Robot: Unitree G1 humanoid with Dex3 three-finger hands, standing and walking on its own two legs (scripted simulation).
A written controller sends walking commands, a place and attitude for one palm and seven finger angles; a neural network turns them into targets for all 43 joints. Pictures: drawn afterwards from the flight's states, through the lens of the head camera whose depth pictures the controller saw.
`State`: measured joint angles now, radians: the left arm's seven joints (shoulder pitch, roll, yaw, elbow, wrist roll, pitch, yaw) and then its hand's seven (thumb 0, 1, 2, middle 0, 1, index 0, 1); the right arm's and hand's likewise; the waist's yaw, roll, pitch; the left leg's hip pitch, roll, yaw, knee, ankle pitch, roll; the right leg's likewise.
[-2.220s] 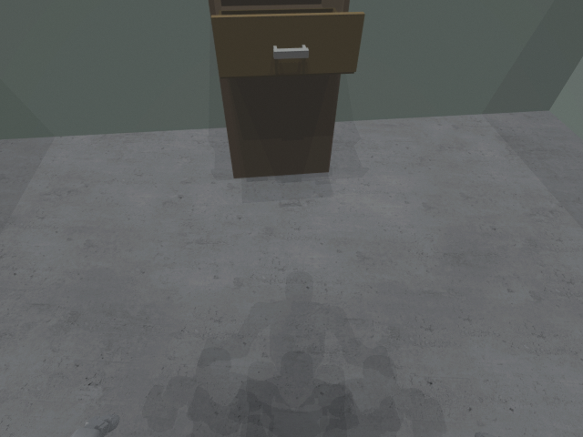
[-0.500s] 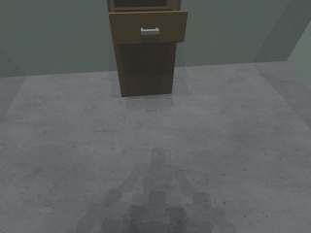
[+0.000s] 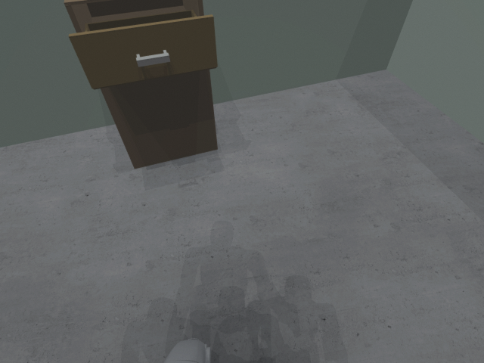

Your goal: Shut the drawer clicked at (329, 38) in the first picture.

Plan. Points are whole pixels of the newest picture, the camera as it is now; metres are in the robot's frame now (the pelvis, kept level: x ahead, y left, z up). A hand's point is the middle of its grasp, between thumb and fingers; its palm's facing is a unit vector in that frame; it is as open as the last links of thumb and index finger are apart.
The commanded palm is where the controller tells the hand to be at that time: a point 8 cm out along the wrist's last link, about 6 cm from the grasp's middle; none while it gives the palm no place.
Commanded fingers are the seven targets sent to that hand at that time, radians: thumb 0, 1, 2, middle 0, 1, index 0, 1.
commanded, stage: walk to a spot facing it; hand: left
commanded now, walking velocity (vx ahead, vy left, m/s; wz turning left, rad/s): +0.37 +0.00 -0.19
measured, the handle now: (152, 57) +1.00 +0.39 +0.00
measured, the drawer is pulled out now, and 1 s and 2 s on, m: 0.28 0.28 0.28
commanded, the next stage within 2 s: turn to face it in 0.94 s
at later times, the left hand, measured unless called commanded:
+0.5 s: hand (144, 293) +0.28 +0.25 -0.18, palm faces -0.08 -0.98 -0.16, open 7.3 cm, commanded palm none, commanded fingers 0.00 0.90 0.90 -0.20 -0.30 -0.20 -0.30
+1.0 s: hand (228, 190) +0.59 +0.09 -0.18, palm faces -0.37 -0.91 -0.19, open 7.3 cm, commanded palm none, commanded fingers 0.00 0.90 0.90 -0.20 -0.30 -0.20 -0.30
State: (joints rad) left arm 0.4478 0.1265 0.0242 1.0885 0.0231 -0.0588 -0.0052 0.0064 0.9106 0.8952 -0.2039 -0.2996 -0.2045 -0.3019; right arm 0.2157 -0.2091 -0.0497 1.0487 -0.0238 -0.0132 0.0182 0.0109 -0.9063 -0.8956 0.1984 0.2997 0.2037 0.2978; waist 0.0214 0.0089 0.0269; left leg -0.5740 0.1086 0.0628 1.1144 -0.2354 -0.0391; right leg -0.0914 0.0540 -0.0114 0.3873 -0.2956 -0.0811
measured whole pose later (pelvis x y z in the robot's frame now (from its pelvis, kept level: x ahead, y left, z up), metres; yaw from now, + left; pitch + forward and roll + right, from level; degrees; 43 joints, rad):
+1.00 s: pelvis +0.42 -0.03 -0.02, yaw -23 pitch -2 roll +1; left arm 0.15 0.17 0.06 0.97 0.01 -0.04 -0.01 0.01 0.91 0.90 -0.20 -0.30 -0.20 -0.30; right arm 0.40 -0.12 -0.03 1.09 -0.01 -0.02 -0.01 0.01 -0.91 -0.90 0.20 0.30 0.21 0.30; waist -0.04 0.00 0.10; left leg -0.36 0.13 0.10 1.31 -0.39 -0.03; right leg -0.35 0.06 -0.15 0.61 -0.24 -0.13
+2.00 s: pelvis +0.55 -0.11 -0.01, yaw +3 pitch +2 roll +0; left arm 0.11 0.19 0.05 0.86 0.02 0.01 0.02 0.01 0.91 0.90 -0.20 -0.30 -0.20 -0.30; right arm 0.24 -0.27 -0.10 0.94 -0.01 0.05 0.00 0.01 -0.90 -0.90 0.20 0.30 0.21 0.30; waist -0.05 0.07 0.05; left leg -0.44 -0.06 -0.10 0.77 -0.41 -0.02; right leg -0.26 -0.02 -0.05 0.57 -0.33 0.00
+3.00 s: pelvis +0.60 -0.06 -0.01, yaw +20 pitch -1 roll +1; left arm 0.17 0.16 0.04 0.99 0.03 0.00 -0.02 0.01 0.91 0.90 -0.20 -0.30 -0.20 -0.30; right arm 0.47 -0.18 -0.03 1.12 -0.02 -0.02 -0.02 0.01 -0.91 -0.90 0.20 0.30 0.21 0.30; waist -0.06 0.02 0.01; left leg -0.06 -0.07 0.03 0.39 -0.31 0.07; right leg -0.32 -0.05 -0.07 0.60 -0.30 0.02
